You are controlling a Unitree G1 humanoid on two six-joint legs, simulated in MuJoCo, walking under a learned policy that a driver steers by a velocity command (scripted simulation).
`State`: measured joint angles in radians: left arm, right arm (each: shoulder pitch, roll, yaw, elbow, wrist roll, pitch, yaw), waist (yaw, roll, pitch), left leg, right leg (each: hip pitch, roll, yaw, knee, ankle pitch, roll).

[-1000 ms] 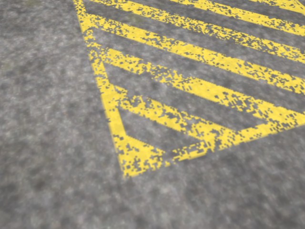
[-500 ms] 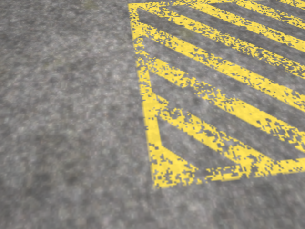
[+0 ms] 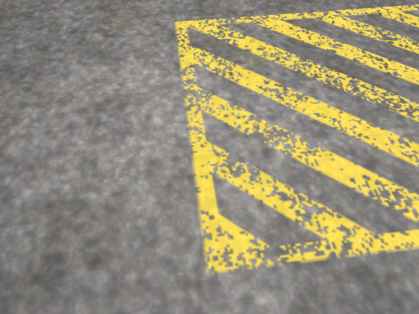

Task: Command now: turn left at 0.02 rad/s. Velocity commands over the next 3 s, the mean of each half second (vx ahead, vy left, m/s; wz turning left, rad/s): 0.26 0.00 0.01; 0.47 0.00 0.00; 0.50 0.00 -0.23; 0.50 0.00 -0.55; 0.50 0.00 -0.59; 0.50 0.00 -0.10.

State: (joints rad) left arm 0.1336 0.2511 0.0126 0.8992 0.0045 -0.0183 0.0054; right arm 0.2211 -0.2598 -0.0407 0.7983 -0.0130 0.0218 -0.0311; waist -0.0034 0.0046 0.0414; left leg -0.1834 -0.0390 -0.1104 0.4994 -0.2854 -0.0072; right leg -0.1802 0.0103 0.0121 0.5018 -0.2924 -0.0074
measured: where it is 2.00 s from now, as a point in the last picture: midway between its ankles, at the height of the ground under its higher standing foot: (227, 199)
